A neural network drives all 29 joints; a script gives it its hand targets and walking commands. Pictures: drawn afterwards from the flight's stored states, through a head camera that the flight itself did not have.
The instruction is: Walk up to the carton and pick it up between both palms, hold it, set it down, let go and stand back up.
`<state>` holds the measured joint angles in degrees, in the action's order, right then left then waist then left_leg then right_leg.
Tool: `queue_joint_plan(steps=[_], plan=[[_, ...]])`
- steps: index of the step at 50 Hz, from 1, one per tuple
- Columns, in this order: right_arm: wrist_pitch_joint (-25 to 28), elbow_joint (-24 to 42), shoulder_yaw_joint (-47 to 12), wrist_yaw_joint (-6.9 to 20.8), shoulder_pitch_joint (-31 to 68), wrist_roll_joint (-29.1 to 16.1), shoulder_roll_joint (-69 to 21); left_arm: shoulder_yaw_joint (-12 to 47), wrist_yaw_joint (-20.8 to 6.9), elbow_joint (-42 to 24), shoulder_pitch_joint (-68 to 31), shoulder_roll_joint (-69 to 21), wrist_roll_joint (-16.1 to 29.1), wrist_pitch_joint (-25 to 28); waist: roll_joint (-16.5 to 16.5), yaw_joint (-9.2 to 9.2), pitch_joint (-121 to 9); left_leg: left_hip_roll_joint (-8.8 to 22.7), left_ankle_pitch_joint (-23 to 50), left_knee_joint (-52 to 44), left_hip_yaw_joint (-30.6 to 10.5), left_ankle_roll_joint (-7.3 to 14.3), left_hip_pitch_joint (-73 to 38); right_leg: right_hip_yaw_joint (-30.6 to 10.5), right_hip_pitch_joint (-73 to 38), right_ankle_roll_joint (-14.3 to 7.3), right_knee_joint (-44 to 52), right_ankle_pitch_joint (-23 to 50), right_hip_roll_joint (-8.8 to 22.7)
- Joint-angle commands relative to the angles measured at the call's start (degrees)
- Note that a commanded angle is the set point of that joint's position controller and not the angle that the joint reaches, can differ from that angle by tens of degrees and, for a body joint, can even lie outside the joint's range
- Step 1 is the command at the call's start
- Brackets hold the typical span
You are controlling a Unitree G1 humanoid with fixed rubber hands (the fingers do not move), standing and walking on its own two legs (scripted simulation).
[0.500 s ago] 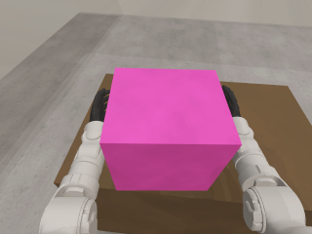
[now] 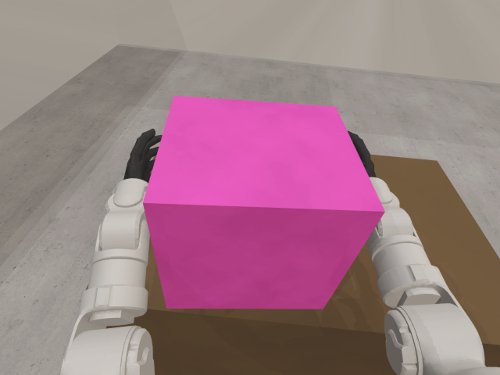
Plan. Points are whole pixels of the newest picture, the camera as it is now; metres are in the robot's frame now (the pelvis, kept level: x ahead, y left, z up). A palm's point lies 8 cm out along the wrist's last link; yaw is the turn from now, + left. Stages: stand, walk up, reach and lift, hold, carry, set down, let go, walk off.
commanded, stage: reach and lift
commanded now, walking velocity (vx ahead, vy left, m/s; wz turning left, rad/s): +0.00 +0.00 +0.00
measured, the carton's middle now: (251, 206) +0.35 +0.00 +0.12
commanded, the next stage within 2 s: hold in 1.56 s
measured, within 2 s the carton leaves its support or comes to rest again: neither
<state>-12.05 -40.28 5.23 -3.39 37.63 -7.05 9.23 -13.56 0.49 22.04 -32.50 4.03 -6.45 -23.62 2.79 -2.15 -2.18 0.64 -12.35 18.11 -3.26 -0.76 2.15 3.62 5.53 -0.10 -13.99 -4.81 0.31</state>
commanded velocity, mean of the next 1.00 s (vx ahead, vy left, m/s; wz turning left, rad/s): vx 0.00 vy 0.00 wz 0.00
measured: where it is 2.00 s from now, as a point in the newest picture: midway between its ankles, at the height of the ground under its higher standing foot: outside the picture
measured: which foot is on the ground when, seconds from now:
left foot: down 0.00-1.00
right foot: down 0.00-1.00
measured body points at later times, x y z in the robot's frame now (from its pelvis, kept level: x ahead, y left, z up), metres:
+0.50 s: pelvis +0.00 +0.01 +0.00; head -0.05 +0.04 +0.45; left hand +0.39 +0.16 +0.20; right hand +0.37 -0.20 +0.19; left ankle -0.02 +0.13 -0.75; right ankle +0.04 -0.12 -0.75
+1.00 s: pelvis +0.00 +0.00 +0.00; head -0.06 +0.02 +0.45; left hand +0.37 +0.18 +0.22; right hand +0.38 -0.18 +0.21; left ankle -0.02 +0.13 -0.75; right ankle +0.03 -0.12 -0.75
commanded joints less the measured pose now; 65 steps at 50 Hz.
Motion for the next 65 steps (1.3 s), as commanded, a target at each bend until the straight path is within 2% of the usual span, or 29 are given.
queue_joint_plan(steps=[1,2,3,6,7,8,10,11,12,15,18,22,23,25,28,30,32,36,38,41,45,47,48,53,54,56,59,61,65], plan=[[4.1,23.1,-19.0,7.2,43.3,-3.4,-32.8,28.8,-6.4,-18.4,-42.3,-36.0,5.4,0.3,-5.1,-2.33,-26.4,-3.6,22.5,-0.1,3.0,-3.5,3.0,0.5,-17.1,0.2,-3.9,15.3,-3.5],[3.9,22.0,-18.7,7.2,42.8,-3.6,-31.8,31.2,-5.9,-18.2,-42.9,-36.4,6.1,0.3,-7.0,-3.96,-25.2,-3.6,22.1,0.1,3.1,-4.3,2.0,0.6,-14.9,-0.2,-3.2,12.7,-3.6],[3.5,19.7,-18.2,7.4,41.5,-3.4,-30.4,30.2,-5.4,-16.3,-41.6,-37.2,5.1,-0.5,-8.5,-3.98,-22.8,-3.4,21.1,-0.1,2.8,-4.6,1.2,1.0,-12.2,-0.6,-2.4,10.1,-3.9],[0.5,16.1,-17.3,7.6,38.0,-3.3,-28.9,25.9,-6.8,-10.9,-35.9,-35.0,3.7,-5.1,-3.2,-3.69,-15.1,-3.0,11.7,-3.7,3.2,-2.5,5.4,0.6,-13.4,-0.7,-0.6,4.0,-3.5],[0.0,17.2,-17.1,7.4,39.5,-2.6,-29.1,24.0,-7.5,-12.0,-36.8,-33.3,3.2,-5.9,-2.0,-2.65,-14.6,-3.4,9.1,-4.6,3.3,-1.5,7.6,0.0,-15.5,-0.3,-0.7,3.5,-3.1],[-0.4,17.5,-17.6,7.4,39.6,-3.0,-29.4,23.2,-7.8,-11.6,-36.6,-32.8,2.8,-6.8,-3.0,-1.4,-13.6,-3.4,8.8,-4.9,3.7,-1.1,8.4,-0.5,-15.6,-0.3,-1.1,3.5,-2.9],[0.1,25.0,-19.2,7.8,45.6,-5.5,-30.4,25.2,-7.2,-17.8,-40.0,-33.0,4.4,-7.4,-2.0,-1.1,-20.3,-3.4,12.4,-3.7,3.4,-1.2,5.9,0.2,-16.8,-0.1,-2.5,6.3,-3.5],[0.0,25.5,-18.7,7.6,46.8,-5.5,-30.7,25.0,-7.0,-15.0,-39.8,-34.1,3.7,-7.9,-2.8,-1.08,-21.3,-2.7,14.0,-2.5,3.3,-1.2,5.1,0.4,-15.4,-0.2,-2.8,6.4,-3.6],[-0.1,27.1,-20.0,7.7,47.0,-5.8,-30.2,25.9,-6.7,-16.9,-39.7,-35.1,4.4,-8.1,-3.2,-0.71,-22.8,-2.7,16.9,-2.1,3.1,-1.9,3.3,0.3,-14.9,-0.2,-2.5,7.9,-3.8],[-1.9,24.9,-20.3,7.6,45.0,-6.8,-29.0,25.1,-6.8,-16.3,-37.6,-34.3,4.0,-10.1,-3.8,-1.65,-22.8,-2.4,19.7,-1.6,3.0,-2.0,2.2,0.1,-14.5,-0.5,-2.3,8.2,-4.5],[-3.4,21.9,-19.1,7.9,43.3,-6.8,-28.0,23.3,-7.3,-15.7,-36.9,-32.8,2.9,-11.7,-4.1,-1.54,-18.3,-2.3,15.4,-3.0,3.3,-1.9,4.9,-0.4,-14.6,-0.7,-1.6,6.6,-4.2],[-4.1,27.0,-19.9,7.4,45.5,-7.2,-28.8,22.9,-8.4,-18.4,-37.6,-31.8,3.5,-12.6,-1.3,-1.28,-20.6,-2.9,17.2,-2.8,3.6,-1.1,4.4,-0.3,-16.9,0.0,-2.3,10.7,-4.3],[-4.1,28.8,-21.7,7.1,46.0,-8.5,-30.1,24.3,-8.3,-21.1,-39.2,-31.9,4.4,-12.2,-1.2,-1.31,-24.1,-3.3,18.9,-1.8,3.4,-1.3,3.6,-0.3,-18.7,0.2,-3.0,13.2,-4.2],[-5.4,28.2,-21.5,6.5,45.0,-8.5,-30.2,23.8,-8.6,-20.3,-38.3,-31.1,4.4,-12.7,-1.6,-1.5,-22.3,-3.6,18.8,-1.8,3.4,-1.3,5.8,-1.0,-20.0,0.5,-2.9,14.9,-4.0],[-7.6,23.3,-20.2,5.5,43.0,-7.8,-29.6,21.0,-9.9,-16.7,-37.4,-29.1,2.6,-14.3,-1.9,-2.16,-16.6,-3.7,11.8,-4.6,4.1,-0.5,9.1,-1.6,-19.6,0.6,-1.5,9.9,-2.9],[-7.6,27.6,-21.1,5.2,45.6,-8.6,-30.9,22.1,-10.5,-19.6,-40.1,-29.8,2.9,-14.2,-1.9,-2.27,-19.4,-3.8,11.8,-4.3,3.9,-0.3,9.3,-1.4,-21.7,0.8,-2.1,11.6,-2.8],[-7.5,29.7,-21.4,5.1,47.3,-9.4,-32.5,24.6,-10.1,-23.1,-44.3,-29.8,5.1,-13.0,-3.0,-2.9,-23.8,-4.1,13.9,-3.1,3.4,-0.8,8.0,-1.1,-22.4,1.2,-3.1,12.9,-3.0],[-8.4,25.6,-20.5,5.1,45.7,-9.2,-31.1,24.1,-9.9,-21.0,-42.7,-30.4,5.1,-13.1,-5.3,-2.95,-22.9,-3.7,15.1,-2.9,3.0,-1.9,7.9,-0.5,-20.7,0.7,-3.1,12.1,-3.4],[-9.8,23.4,-19.2,4.6,43.2,-8.9,-28.7,21.3,-10.4,-17.7,-40.0,-28.5,3.2,-14.3,-4.0,-3.55,-18.7,-3.5,14.7,-3.4,3.2,-1.5,8.3,-1.0,-20.4,0.6,-2.1,11.4,-3.4],[-10.1,26.3,-20.5,4.3,45.1,-9.7,-29.6,22.5,-11.0,-20.1,-40.3,-29.5,4.2,-15.0,-3.8,-2.66,-20.1,-3.5,18.2,-3.0,3.2,-2.1,7.7,-0.4,-20.5,0.6,-2.8,13.5,-3.7],[-10.6,30.3,-23.2,4.0,44.8,-12.3,-30.0,23.6,-10.8,-24.9,-40.0,-28.3,5.5,-15.3,-2.5,-3.24,-25.0,-3.6,23.4,-1.6,2.9,-2.4,5.1,-0.9,-23.0,0.6,-3.2,19.1,-4.1],[-11.6,27.2,-22.4,3.7,45.1,-12.1,-30.1,21.7,-10.8,-22.9,-40.5,-27.9,4.5,-15.9,-3.1,-2.68,-20.6,-3.9,20.2,-2.3,3.2,-2.2,7.3,-1.2,-21.0,0.5,-2.8,15.6,-3.5],[-11.9,27.4,-22.2,3.6,44.7,-11.5,-29.4,21.3,-11.1,-22.2,-39.1,-26.7,4.1,-16.0,-1.3,-2.78,-20.2,-4.0,18.8,-2.9,3.0,-1.6,7.1,-1.3,-21.7,0.8,-2.2,15.8,-3.5],[-11.6,31.0,-23.2,3.6,48.8,-12.1,-31.3,24.0,-10.5,-25.4,-45.1,-29.2,5.9,-15.7,-3.9,-1.9,-24.0,-3.6,18.2,-2.2,3.3,-2.1,7.5,-0.6,-21.0,0.6,-2.9,13.2,-4.2],[-12.4,28.1,-21.7,4.0,48.4,-12.0,-30.3,23.3,-10.3,-23.2,-45.4,-28.3,5.5,-16.0,-3.6,-2.61,-22.7,-3.5,16.8,-2.3,3.0,-2.5,7.4,-0.4,-20.2,0.5,-3.0,11.5,-4.1],[-13.0,23.7,-20.7,4.3,48.4,-11.3,-30.4,21.2,-10.4,-19.8,-45.1,-27.9,4.5,-16.5,-3.7,-2.28,-18.7,-3.6,9.9,-4.4,3.2,-1.3,10.2,-1.0,-18.6,0.3,-1.5,6.5,-3.4],[-13.3,22.3,-19.1,4.8,49.6,-10.9,-30.9,19.1,-10.6,-18.0,-46.6,-26.9,4.3,-16.6,-3.6,-1.34,-18.7,-3.5,5.8,-5.4,3.5,-0.1,13.0,-1.6,-19.3,0.7,-1.8,3.9,-2.8],[-13.0,22.6,-18.6,5.1,51.2,-11.0,-30.7,19.3,-10.8,-17.7,-47.0,-27.2,4.5,-16.6,-4.0,-0.56,-19.2,-3.2,6.3,-5.0,3.8,-0.4,13.1,-1.4,-19.1,0.7,-2.5,4.3,-3.2],[-12.7,20.8,-19.4,5.2,52.2,-11.1,-31.9,19.7,-11.1,-18.8,-49.6,-29.1,4.9,-16.4,-5.0,-1.27,-22.5,-3.0,8.5,-4.3,3.5,-0.7,11.5,-1.2,-20.6,0.3,-2.7,5.7,-3.1]])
